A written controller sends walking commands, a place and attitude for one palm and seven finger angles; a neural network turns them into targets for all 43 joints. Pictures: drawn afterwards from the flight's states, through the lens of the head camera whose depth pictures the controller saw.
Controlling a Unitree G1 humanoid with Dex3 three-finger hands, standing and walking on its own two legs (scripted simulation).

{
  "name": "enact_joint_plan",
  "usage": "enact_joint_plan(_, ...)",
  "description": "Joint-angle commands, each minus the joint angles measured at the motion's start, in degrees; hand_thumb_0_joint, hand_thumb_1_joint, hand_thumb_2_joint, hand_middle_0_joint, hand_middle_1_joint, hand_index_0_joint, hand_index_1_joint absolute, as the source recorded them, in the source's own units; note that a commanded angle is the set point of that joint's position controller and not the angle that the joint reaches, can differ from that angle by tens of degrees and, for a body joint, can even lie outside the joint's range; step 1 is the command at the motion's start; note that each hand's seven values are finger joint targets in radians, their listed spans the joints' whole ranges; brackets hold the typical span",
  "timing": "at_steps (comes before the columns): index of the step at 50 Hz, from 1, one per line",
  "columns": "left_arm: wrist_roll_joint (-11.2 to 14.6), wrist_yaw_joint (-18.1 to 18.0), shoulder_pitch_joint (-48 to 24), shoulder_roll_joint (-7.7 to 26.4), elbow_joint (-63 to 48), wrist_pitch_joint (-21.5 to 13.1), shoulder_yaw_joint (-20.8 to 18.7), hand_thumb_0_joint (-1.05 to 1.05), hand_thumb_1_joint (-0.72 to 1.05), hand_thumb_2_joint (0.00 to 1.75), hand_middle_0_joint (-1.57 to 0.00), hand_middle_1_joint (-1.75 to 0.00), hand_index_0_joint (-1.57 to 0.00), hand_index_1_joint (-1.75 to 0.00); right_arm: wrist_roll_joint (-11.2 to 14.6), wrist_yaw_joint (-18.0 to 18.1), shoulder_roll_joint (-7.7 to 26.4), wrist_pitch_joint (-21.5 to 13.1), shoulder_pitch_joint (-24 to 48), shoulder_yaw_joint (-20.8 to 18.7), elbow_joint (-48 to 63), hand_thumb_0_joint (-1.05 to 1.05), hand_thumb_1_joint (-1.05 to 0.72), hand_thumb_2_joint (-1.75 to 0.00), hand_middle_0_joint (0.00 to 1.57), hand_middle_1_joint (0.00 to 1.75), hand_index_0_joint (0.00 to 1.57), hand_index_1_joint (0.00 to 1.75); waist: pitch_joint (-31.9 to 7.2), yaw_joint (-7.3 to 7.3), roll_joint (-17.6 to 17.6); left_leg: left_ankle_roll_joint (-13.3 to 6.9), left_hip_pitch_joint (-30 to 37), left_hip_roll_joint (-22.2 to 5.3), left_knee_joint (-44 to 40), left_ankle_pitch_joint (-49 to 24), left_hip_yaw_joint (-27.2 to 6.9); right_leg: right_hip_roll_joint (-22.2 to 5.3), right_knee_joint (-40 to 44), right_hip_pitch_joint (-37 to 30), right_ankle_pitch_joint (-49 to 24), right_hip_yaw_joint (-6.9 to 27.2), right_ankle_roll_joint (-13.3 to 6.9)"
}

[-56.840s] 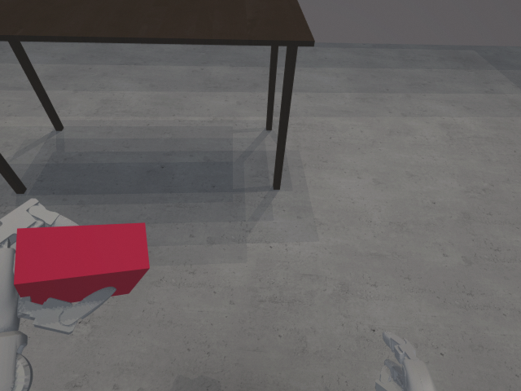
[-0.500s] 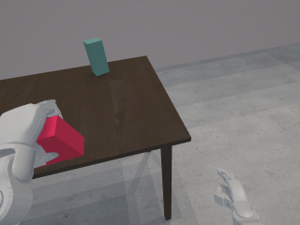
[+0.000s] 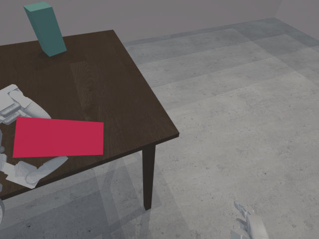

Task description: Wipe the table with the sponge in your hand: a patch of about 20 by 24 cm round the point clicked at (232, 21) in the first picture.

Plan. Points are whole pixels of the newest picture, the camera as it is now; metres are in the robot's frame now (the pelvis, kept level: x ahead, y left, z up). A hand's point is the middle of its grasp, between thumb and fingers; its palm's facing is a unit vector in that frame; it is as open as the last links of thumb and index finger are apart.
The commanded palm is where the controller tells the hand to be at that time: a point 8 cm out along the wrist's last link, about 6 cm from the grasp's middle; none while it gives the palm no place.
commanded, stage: step back with the hand held close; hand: left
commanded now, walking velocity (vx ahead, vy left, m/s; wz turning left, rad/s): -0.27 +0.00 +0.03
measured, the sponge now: (67, 141) +0.24 +0.19 +0.19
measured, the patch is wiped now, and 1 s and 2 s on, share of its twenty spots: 0.90 0.90 0.90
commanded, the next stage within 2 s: stop stepping back and stand still in 0.70 s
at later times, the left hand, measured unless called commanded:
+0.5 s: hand out of the picture +0.08 +0.25 +0.25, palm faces +0.52 -0.78 -0.34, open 9.5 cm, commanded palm +0.04 +0.29 +0.26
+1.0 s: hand out of the picture -0.13 +0.27 +0.27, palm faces +0.59 -0.76 -0.28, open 9.5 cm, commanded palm -0.16 +0.32 +0.26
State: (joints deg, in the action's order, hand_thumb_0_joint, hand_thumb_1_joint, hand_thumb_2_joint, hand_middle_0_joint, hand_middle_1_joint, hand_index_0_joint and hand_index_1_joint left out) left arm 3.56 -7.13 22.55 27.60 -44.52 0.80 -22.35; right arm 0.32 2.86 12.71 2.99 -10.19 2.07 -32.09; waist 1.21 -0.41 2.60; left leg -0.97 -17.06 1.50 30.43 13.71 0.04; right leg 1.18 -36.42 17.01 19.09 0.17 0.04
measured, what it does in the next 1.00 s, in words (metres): walks backwards: left foot, then right foot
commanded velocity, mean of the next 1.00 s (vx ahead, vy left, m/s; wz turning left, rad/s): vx -0.17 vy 0.02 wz -0.01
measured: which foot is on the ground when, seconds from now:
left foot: down 0.00-0.10, up 0.12-0.28, down 0.30-0.88, up 0.90-1.00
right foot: down 0.00-0.64, up 0.66-0.86, down 0.88-1.00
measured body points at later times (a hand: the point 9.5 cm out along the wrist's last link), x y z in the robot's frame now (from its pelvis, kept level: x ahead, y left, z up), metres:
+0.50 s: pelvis -0.11 +0.01 -0.01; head -0.12 +0.02 +0.44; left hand +0.05 +0.29 +0.26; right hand +0.09 -0.22 -0.08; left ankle -0.04 +0.15 -0.73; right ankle -0.01 -0.10 -0.73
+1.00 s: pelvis -0.29 +0.02 -0.01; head -0.33 +0.03 +0.44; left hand -0.17 +0.31 +0.28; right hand -0.11 -0.17 -0.11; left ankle -0.23 +0.14 -0.66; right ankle -0.32 -0.07 -0.73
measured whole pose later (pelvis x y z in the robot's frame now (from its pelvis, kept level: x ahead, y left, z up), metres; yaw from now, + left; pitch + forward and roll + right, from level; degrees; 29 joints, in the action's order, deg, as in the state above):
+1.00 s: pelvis -0.29 +0.02 -0.01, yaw +6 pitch -1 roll +0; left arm 4.3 -6.5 14.1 24.5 -37.7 -8.1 -23.2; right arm 1.5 3.1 9.2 -1.0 -12.3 2.0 -41.6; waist -4.0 -4.3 1.6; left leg 3.1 -37.7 1.0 66.7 15.6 -0.4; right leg 1.4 -38.2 12.8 24.1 -2.5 -2.4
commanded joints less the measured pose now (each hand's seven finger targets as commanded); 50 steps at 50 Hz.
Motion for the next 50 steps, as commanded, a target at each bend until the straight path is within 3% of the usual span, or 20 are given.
enact_joint_plan(1,0.37,-2.31,-4.5,9.76,-6.99,-7.86,-11.92,0.0,0.1,1.3,-1.2,-1.6,-1.2,-1.6,-0.25,-0.31,7.09,-3.21,6.14,-3.89,6.42,0.0,-0.9,-0.9,0.2,0.3,0.2,0.3,-14.71,-0.65,-14.01,-2.02,4.68,-12.86,-4.46,-36.62,-10.86,-0.48,6.94,-7.42,-6.72,0.6,0.29)
enact_joint_plan(5,1.41,-2.18,-0.59,8.79,-0.02,-9.46,-11.18,0.0,0.1,1.3,-1.2,-1.6,-1.2,-1.6,1.53,-0.02,6.27,-2.15,4.94,-4.69,6.13,0.0,-0.9,-0.9,0.2,0.3,0.2,0.3,-16.85,1.23,5.84,1.96,-2.5,-5.13,10.98,-11.56,-3.25,-15.36,11.37,-10.05,-45.6,12.08,-5.26)
enact_joint_plan(8,1.14,-2.17,1.4,10.27,-1.0,-10.94,-12.66,0.0,0.1,1.3,-1.2,-1.6,-1.2,-1.6,1.86,1.02,5.8,-3.4,4.07,-5.22,7.29,0.0,-0.9,-0.9,0.2,0.3,0.2,0.3,-16.29,0.14,7.75,1.44,-8.08,-3.48,22.56,11.53,-3.62,-19.72,11.07,-7.52,-48.87,11.71,-7.33)
enact_joint_plan(13,0.79,-3.29,-4.68,10.88,-6.13,-11.79,-11.56,0.0,0.1,1.3,-1.2,-1.6,-1.2,-1.6,0.64,3.01,6.01,-4.3,5.34,-3.78,6.75,0.0,-0.9,-0.9,0.2,0.3,0.2,0.3,-10.87,1.05,0.08,0.96,-0.75,-4.93,5.25,-1.28,-0.8,-14.29,7.46,1.24,-34.1,7.46,-4.09)
enact_joint_plan(17,1.12,-3.7,-4.01,8.76,-7.83,-13.13,-11.06,0.0,0.1,1.3,-1.2,-1.6,-1.2,-1.6,0.81,3.1,7.37,-6.32,5.92,-4.68,6.67,0.0,-0.9,-0.9,0.2,0.3,0.2,0.3,-13.56,-1.12,-10.48,-1.5,-1.63,-12.1,-5.29,-14.81,-8.27,-2.35,3.42,-2.97,-11.32,2.85,1.14)
enact_joint_plan(20,0.47,-3.68,-6.7,8.48,-7.2,-13.1,-11.18,0.0,0.1,1.3,-1.2,-1.6,-1.2,-1.6,0.18,2.8,6.49,-6.8,4.5,-4.46,6.39,0.0,-0.9,-0.9,0.2,0.3,0.2,0.3,-14.65,-0.01,-7.09,-0.41,-4.18,-8.7,-0.24,-15.66,-5.12,-4.97,4.42,-4.82,-22.04,3.75,0.35)
enact_joint_plan(24,-0.26,-3.76,-11.73,6.99,-3.59,-13.4,-8.54,0.0,0.1,1.3,-1.2,-1.6,-1.2,-1.6,0.31,2.45,6.52,-7.23,4.66,-4.66,5.41,0.0,-0.9,-0.9,0.2,0.3,0.2,0.3,-9.31,0.95,-1.58,0.06,-6.24,-4.57,3.05,12.09,-3.09,-8.81,16.24,4.83,0.75,9.61,-1.41)
enact_joint_plan(28,-1.2,-4.24,-17.37,7.12,-0.53,-12.43,-6.13,0.0,0.1,1.3,-1.2,-1.6,-1.2,-1.6,-0.05,2.29,6.53,-6.28,4.6,-3.91,3.87,0.0,-0.9,-0.9,0.2,0.3,0.2,0.3,-5.19,1.93,1.44,0.4,2.11,-3.31,10.41,14.2,-1.83,-11.74,23.03,22.66,17.75,7.39,-2.57)
enact_joint_plan(30,-1.38,-4.05,-19.54,6.27,-0.46,-11.95,-4.78,0.0,0.1,1.3,-1.2,-1.6,-1.2,-1.6,-0.17,2.7,7.45,-5.52,5.0,-3.49,5.5,0.0,-0.9,-0.9,0.2,0.3,0.2,0.3,-3.62,2.13,-4.79,-1.53,-3.01,-7.0,1.63,20.75,-8.88,-6.86,13.45,21.43,16.91,2.82,-0.84)
enact_joint_plan(32,-1.92,-4.11,-22.25,5.12,-2.2,-11.31,-5.37,0.0,0.1,1.3,-1.2,-1.6,-1.2,-1.6,-0.77,2.85,8.7,-5.63,7.24,-4.08,7.26,0.0,-0.9,-0.9,0.2,0.3,0.2,0.3,-6.36,1.02,-26.39,-6.85,-28.04,-19.77,-23.41,39.27,-24.12,4.79,-25.02,-1.05,7.05,-3.72,1.92)
enact_joint_plan(34,-2.13,-4.04,-29.25,9.78,-6.47,-11.85,-7.92,0.0,0.1,1.3,-1.2,-1.6,-1.2,-1.6,-1.68,1.96,4.92,-6.75,5.54,-5.14,6.0,0.0,-0.9,-0.9,0.2,0.3,0.2,0.3,-9.35,0.4,-21.21,-4.74,-25.73,-20.3,-23.63,22.59,-19.49,5.47,-46.87,-0.39,9.45,1.5,1.39)
enact_joint_plan(38,1.18,-4.18,-14.48,5.29,-3.36,-9.31,-6.61,0.0,0.1,1.3,-1.2,-1.6,-1.2,-1.6,1.28,-1.06,5.24,-8.12,8.87,-6.95,5.52,0.0,-0.9,-0.9,0.2,0.3,0.2,0.3,-16.25,-1.71,-19.47,-1.55,-3.02,-13.72,-14.96,12.67,-2.89,4.99,-31.96,3.7,10.34,-5.6,1.01)
enact_joint_plan(41,2.89,-3.84,-16.51,6.06,-7.69,-9.59,-6.09,0.0,0.1,1.3,-1.2,-1.6,-1.2,-1.6,0.64,-0.91,3.37,-7.94,10.59,-3.9,4.84,0.0,-0.9,-0.9,0.2,0.3,0.2,0.3,-11.44,-0.94,-24.24,3.41,-13.62,-13.61,-20.32,20.31,-2.08,4.89,-6.54,-10.24,16.22,-6.35,-2.73)
enact_joint_plan(42,2.59,-3.5,-17.66,7.85,-7.74,-10.19,-7.53,0.0,0.1,1.3,-1.2,-1.6,-1.2,-1.6,0.56,-0.38,3.18,-8.03,10.31,-3.64,4.63,0.0,-0.9,-0.9,0.2,0.3,0.2,0.3,-8.37,-1.14,-17.98,5.72,-15.01,-10.29,-11.03,21.07,1.1,1.56,7.0,-8.43,16.66,-2.85,-5.06)
enact_joint_plan(43,1.43,-3.08,-20.06,9.85,-8.11,-11.04,-8.42,0.0,0.1,1.3,-1.2,-1.6,-1.2,-1.6,1.04,-0.02,2.38,-7.83,9.33,-3.95,3.34,0.0,-0.9,-0.9,0.2,0.3,0.2,0.3,-4.71,-0.68,-2.76,7.91,-8.39,-3.26,10.96,18.19,6.08,-7.7,22.0,6.14,15.6,8.77,-8.5)
enact_joint_plan(44,0.49,-2.67,-21.91,11.08,-7.9,-11.94,-7.71,0.0,0.1,1.3,-1.2,-1.6,-1.2,-1.6,1.26,0.03,3.22,-8.06,10.49,-4.1,2.6,0.0,-0.9,-0.9,0.2,0.3,0.2,0.3,-1.68,-1.48,12.5,6.97,-7.87,1.25,39.49,11.32,0.23,-22.84,33.02,22.61,22.82,34.41,-13.19)
enact_joint_plan(45,0.8,-2.3,-26.51,12.8,-7.61,-12.42,-9.14,0.0,0.1,1.3,-1.2,-1.6,-1.2,-1.6,0.29,0.19,5.19,-8.19,9.08,-3.61,1.11,0.0,-0.9,-0.9,0.2,0.3,0.2,0.3,0.3,0.13,9.16,5.93,-13.25,0.47,51.33,9.02,-4.82,-22.72,31.67,25.23,15.63,28.68,-13.11)
enact_joint_plan(46,1.01,-1.68,-26.29,13.77,-3.22,-11.3,-11.21,0.0,0.1,1.3,-1.2,-1.6,-1.2,-1.6,0.19,0.27,4.75,-7.99,7.01,-3.21,0.76,0.0,-0.9,-0.9,0.2,0.3,0.2,0.3,-7.71,0.95,7.17,5.24,-12.91,-0.75,54.73,5.84,-4.39,-19.31,22.99,19.47,2.38,15.67,-11.6)
enact_joint_plan(48,1.02,0.12,-26.66,11.13,0.21,-10.46,-9.08,0.0,0.1,1.3,-1.2,-1.6,-1.2,-1.6,1.44,1.23,4.91,-8.57,8.03,-3.46,4.19,0.0,-0.9,-0.9,0.2,0.3,0.2,0.3,-3.23,0.61,13.87,3.36,-15.61,-2.3,40.2,0.88,-3.86,-12.79,20.89,8.67,4.65,15.53,-6.56)
enact_joint_plan(50,0.43,-0.93,-22.56,6.7,10.11,-10.25,-6.56,0.0,0.1,1.3,-1.2,-1.6,-1.2,-1.6,0.87,2.25,4.85,-7.72,7.58,-3.08,1.65,0.0,-0.9,-0.9,0.2,0.3,0.2,0.3,-1.49,0.51,1.67,1.24,-8.24,-3.99,19.52,4.4,-0.36,-13.56,18.64,4.81,-3.55,12.2,-7.03)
